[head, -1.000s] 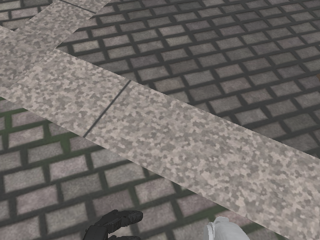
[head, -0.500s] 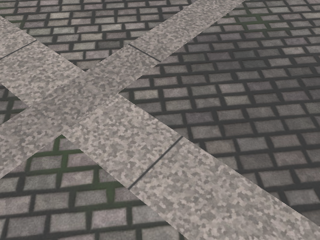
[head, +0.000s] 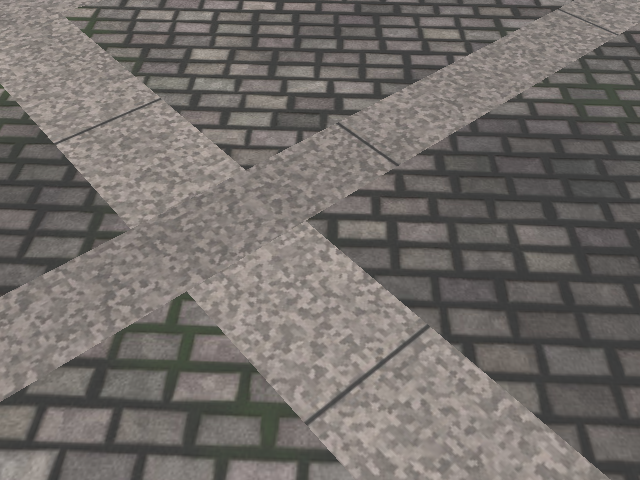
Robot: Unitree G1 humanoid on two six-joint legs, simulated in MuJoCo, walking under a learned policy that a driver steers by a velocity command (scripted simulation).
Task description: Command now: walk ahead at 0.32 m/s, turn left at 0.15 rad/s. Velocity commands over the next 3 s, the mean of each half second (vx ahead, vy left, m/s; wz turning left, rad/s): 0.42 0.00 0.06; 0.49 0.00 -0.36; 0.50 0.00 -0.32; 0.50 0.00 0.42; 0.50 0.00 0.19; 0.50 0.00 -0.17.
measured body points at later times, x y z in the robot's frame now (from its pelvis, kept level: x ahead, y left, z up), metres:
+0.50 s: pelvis +0.19 -0.01 -0.01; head +0.23 -0.02 +0.43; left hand +0.13 +0.26 -0.13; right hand +0.46 -0.20 -0.08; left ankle +0.36 +0.12 -0.72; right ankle +0.01 -0.13 -0.74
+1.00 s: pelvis +0.47 -0.01 -0.01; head +0.49 -0.03 +0.44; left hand +0.72 +0.18 -0.10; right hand +0.43 -0.29 -0.14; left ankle +0.36 +0.12 -0.74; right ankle +0.61 -0.17 -0.71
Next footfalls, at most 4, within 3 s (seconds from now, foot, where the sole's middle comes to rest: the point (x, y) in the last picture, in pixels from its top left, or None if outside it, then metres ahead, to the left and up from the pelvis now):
0.08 right None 0.05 -0.13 -0.78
0.54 left None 0.40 0.12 -0.78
1.08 right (404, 426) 0.65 -0.17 -0.78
1.62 left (357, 293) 1.02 -0.09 -0.78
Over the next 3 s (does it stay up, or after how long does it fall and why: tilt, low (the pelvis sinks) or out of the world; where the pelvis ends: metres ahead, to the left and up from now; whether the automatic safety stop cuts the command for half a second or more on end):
stays up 1.56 -0.20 0.00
